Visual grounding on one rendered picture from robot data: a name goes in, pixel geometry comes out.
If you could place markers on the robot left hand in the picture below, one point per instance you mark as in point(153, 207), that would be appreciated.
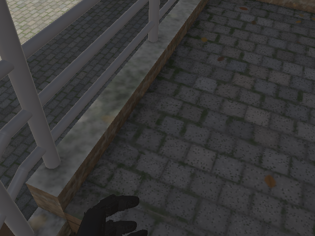
point(94, 221)

